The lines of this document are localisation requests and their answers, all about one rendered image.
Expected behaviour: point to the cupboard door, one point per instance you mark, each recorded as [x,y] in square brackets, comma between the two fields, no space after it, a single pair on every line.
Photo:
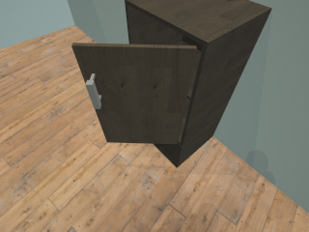
[143,88]

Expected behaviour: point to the handle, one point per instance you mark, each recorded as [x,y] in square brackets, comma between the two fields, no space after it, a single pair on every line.
[93,92]

